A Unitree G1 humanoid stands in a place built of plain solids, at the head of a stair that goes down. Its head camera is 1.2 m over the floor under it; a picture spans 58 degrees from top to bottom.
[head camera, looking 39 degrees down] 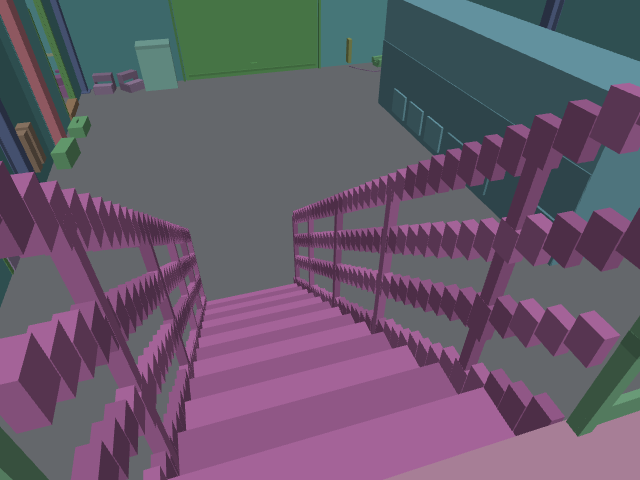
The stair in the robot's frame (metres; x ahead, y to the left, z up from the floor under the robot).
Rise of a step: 0.20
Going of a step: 0.26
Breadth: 1.20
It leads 17 degrees to the left of straight ahead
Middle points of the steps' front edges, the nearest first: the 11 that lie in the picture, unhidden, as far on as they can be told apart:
0.73 -0.06 -0.20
0.97 0.01 -0.40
1.22 0.08 -0.60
1.47 0.16 -0.80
1.71 0.23 -1.00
1.96 0.31 -1.20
2.21 0.38 -1.40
2.45 0.45 -1.60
2.70 0.53 -1.80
2.95 0.60 -2.00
3.19 0.67 -2.20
